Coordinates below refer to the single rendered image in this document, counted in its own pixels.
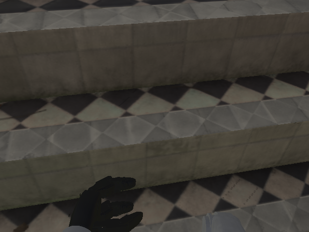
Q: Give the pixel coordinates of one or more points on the left robot hand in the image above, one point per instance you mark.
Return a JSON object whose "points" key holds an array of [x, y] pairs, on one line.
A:
{"points": [[90, 213]]}

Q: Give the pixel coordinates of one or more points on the robot right thigh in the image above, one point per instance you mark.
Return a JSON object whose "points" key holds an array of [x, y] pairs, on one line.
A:
{"points": [[221, 222]]}

